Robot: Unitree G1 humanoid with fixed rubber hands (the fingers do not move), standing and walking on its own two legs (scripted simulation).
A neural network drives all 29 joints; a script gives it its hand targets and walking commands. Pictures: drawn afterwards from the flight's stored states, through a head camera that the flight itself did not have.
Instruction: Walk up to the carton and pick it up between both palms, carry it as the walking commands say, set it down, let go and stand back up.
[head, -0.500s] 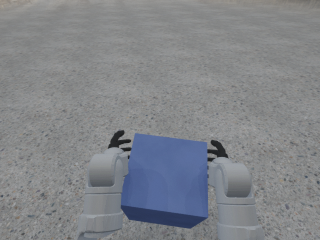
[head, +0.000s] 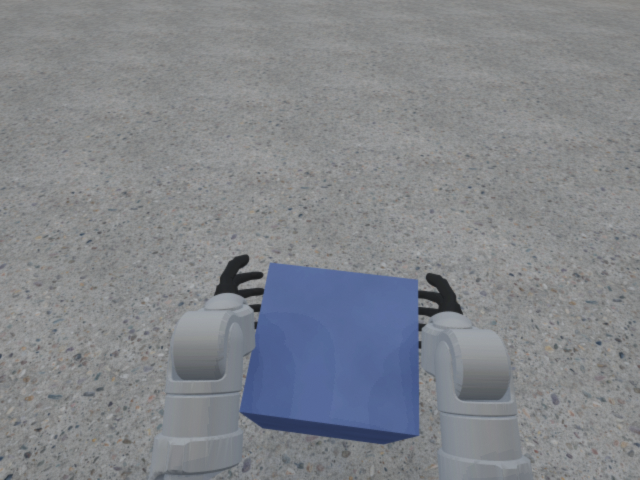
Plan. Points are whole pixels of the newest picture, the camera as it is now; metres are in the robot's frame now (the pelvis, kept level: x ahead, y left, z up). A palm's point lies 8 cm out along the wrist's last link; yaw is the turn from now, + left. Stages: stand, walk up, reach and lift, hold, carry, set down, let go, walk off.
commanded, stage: carry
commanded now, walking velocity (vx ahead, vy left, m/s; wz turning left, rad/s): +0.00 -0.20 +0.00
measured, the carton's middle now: (332, 362) +0.29 +0.00 +0.01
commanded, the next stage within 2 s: none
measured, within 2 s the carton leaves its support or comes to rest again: neither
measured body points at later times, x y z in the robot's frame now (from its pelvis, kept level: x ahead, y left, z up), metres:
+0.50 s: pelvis -0.04 -0.05 +0.00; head -0.06 -0.04 +0.45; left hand +0.26 +0.09 +0.09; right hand +0.26 -0.17 +0.09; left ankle -0.04 +0.12 -0.72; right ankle +0.06 -0.11 -0.72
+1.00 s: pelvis -0.08 -0.13 +0.00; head -0.10 -0.13 +0.45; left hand +0.22 +0.01 +0.10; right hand +0.22 -0.25 +0.09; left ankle -0.08 +0.07 -0.72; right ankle +0.01 -0.18 -0.72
